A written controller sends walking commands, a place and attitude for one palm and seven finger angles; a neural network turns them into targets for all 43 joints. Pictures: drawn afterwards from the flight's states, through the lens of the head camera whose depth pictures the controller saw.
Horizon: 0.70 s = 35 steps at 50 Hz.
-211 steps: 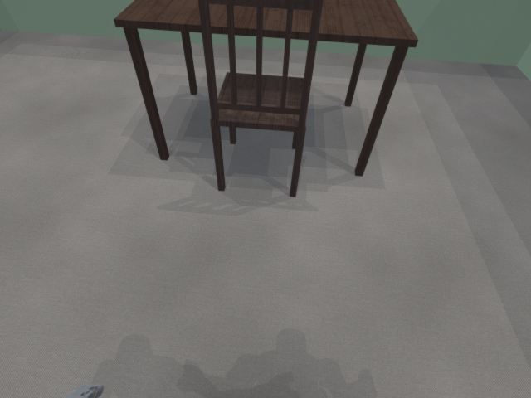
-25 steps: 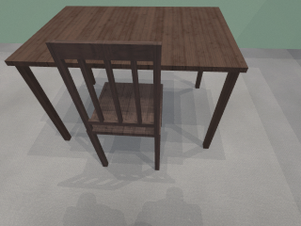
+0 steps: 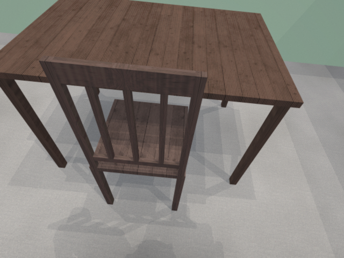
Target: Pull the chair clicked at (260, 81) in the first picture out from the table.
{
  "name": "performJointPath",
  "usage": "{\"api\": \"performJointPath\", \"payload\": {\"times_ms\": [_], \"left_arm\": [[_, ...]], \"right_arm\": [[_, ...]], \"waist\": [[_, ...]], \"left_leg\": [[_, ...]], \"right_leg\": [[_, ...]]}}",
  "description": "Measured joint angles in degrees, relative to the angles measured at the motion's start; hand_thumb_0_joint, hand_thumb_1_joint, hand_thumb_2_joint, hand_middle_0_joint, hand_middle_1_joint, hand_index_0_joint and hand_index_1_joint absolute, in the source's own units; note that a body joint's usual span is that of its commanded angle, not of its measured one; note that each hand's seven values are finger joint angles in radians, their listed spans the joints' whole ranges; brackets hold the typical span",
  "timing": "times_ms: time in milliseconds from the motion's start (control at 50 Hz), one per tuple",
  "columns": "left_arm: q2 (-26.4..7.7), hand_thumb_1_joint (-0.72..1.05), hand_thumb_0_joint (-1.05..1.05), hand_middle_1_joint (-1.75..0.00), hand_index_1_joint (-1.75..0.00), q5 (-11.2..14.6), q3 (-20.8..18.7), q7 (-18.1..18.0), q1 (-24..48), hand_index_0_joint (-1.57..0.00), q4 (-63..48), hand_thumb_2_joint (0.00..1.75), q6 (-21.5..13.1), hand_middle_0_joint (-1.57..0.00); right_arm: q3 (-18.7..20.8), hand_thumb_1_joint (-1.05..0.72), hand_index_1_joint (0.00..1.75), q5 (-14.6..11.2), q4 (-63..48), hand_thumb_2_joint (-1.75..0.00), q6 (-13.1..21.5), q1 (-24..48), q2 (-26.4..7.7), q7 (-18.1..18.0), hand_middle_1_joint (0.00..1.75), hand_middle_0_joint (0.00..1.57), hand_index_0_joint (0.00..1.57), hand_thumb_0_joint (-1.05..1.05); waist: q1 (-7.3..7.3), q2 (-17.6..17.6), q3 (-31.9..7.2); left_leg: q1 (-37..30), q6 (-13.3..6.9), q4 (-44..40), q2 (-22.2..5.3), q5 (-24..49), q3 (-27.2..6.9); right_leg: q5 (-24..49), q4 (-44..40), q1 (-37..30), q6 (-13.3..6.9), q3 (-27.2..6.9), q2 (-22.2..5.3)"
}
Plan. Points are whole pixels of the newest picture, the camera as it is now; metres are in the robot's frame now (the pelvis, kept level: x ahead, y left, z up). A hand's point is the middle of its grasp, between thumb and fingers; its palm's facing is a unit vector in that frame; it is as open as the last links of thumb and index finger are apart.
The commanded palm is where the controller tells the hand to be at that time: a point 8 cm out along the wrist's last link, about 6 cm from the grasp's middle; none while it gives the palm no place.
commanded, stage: come to a stop and stand still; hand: left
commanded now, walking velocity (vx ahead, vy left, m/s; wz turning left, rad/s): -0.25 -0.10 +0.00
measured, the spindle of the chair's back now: (132, 130) +0.49 +0.16 -0.07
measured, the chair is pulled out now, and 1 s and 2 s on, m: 0.00 0.00 0.00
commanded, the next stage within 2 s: look again from close up in 1.94 s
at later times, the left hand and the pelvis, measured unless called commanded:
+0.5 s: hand out of the picture +0.08 +0.17 -0.18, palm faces +0.01 -0.98 -0.20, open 7.3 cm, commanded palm none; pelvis +0.00 +0.00 -0.01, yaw +0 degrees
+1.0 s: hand out of the picture -0.03 +0.20 -0.17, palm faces +0.01 -0.98 -0.22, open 7.4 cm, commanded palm none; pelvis +0.01 +0.03 +0.00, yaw +0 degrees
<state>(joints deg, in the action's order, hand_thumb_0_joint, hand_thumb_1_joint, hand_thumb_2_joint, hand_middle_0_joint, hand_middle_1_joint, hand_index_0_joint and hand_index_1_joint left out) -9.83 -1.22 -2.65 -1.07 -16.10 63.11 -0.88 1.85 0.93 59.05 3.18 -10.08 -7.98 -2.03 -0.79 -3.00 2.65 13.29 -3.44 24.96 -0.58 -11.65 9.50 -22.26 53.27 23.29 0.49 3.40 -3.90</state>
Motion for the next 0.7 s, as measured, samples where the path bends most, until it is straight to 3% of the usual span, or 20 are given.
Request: {"api": "performJointPath", "payload": {"times_ms": [140,260,320,380,420,460,540,620,700], "left_arm": [[-1.0,0.91,0.0,-0.3,-0.3,-0.1,0.8,-0.8,4.8,-0.19,-2.6,0.9,0.7,-0.2],[0.3,0.91,0.0,-0.3,-0.3,0.0,1.4,-0.7,6.2,-0.2,-3.2,0.9,1.1,-0.2],[0.8,0.91,0.0,-0.3,-0.3,0.0,1.3,-0.8,7.2,-0.2,-3.5,0.9,1.5,-0.2],[1.0,0.91,0.0,-0.3,-0.3,0.0,0.9,-0.9,8.1,-0.2,-3.8,0.9,1.7,-0.2],[0.6,0.91,0.01,-0.3,-0.3,0.2,0.6,-0.9,8.6,-0.2,-3.7,0.9,2.0,-0.21],[0.3,0.91,0.01,-0.3,-0.3,0.5,0.7,-1.2,8.2,-0.2,-3.9,0.9,2.3,-0.21],[-0.8,0.91,0.0,-0.3,-0.3,0.1,1.8,-1.1,5.1,-0.2,-5.4,0.9,1.9,-0.21],[-1.2,0.91,0.01,-0.3,-0.3,-0.2,2.1,-0.3,2.8,-0.2,-6.0,0.9,2.9,-0.21],[-1.5,0.91,0.01,-0.3,-0.3,-0.2,2.2,0.0,1.0,-0.2,-5.7,0.9,2.3,-0.2]], "right_arm": [[-0.3,-0.93,0.3,-0.2,3.3,-0.9,-2.9,-1.8,-0.2,0.1,0.3,0.2,0.2,-0.01],[0.6,-0.92,0.3,-0.6,3.0,-0.9,-5.2,-2.1,-1.2,0.6,0.3,0.2,0.2,0.0],[0.8,-0.92,0.3,-0.6,2.8,-0.9,-5.8,-2.6,-1.5,0.5,0.3,0.2,0.2,0.0],[0.8,-0.91,0.3,-0.6,2.8,-0.9,-6.0,-3.1,-1.5,0.5,0.3,0.2,0.19,0.0],[0.7,-0.91,0.3,-0.5,3.0,-0.9,-5.7,-3.2,-0.9,0.4,0.3,0.2,0.19,0.0],[0.5,-0.91,0.3,-0.5,2.4,-0.9,-5.5,-3.7,-0.7,0.7,0.3,0.2,0.19,0.0],[0.4,-0.91,0.3,-0.2,-2.0,-0.9,-5.1,-5.4,-1.0,1.4,0.3,0.2,0.19,0.0],[-0.2,-0.91,0.3,0.2,-4.6,-0.9,-4.4,-7.0,-1.5,1.6,0.3,0.2,0.19,0.0],[-0.9,-0.92,0.3,0.3,-4.4,-0.9,-4.3,-7.0,-1.9,1.4,0.3,0.2,0.2,0.01]], "waist": [[0.7,0.1,0.0],[2.52,3.8,0.6],[2.63,4.5,1.1],[2.36,4.0,1.6],[1.96,2.4,2.3],[1.47,1.6,2.1],[2.16,1.2,0.7],[2.11,2.6,-0.6],[1.2,3.5,-0.7]], "left_leg": [[-1.6,1.5,2.8,0.6,-3.3,0.0],[-0.1,3.7,7.0,-1.3,-6.4,-2.5],[0.7,4.6,10.5,-1.4,-10.6,-5.1],[-0.2,5.0,9.1,-1.4,-9.9,-6.3],[-1.1,3.9,7.1,-0.6,-5.6,-5.6],[-1.0,2.7,6.9,-0.3,-5.7,-4.9],[1.2,1.5,9.7,0.3,-7.2,-4.1],[1.4,0.0,9.3,1.1,-6.8,-3.7],[0.3,-0.7,7.2,2.3,-5.5,-3.3]], "right_leg": [[10.3,-21.2,-6.8,0.3,-1.0,0.1],[7.2,-21.0,-7.0,-1.5,0.2,2.1],[7.8,-21.6,-7.1,-1.8,0.8,2.6],[8.3,-21.6,-6.8,-1.4,1.2,2.6],[8.5,-21.2,-6.7,-0.9,0.6,1.8],[9.3,-21.7,-6.5,-0.3,0.0,1.6],[9.1,-19.8,-4.5,-0.1,-0.9,0.9],[6.4,-19.1,-3.8,-1.0,-2.0,0.7],[9.2,-21.1,-4.8,-1.0,-3.6,0.4]]}}
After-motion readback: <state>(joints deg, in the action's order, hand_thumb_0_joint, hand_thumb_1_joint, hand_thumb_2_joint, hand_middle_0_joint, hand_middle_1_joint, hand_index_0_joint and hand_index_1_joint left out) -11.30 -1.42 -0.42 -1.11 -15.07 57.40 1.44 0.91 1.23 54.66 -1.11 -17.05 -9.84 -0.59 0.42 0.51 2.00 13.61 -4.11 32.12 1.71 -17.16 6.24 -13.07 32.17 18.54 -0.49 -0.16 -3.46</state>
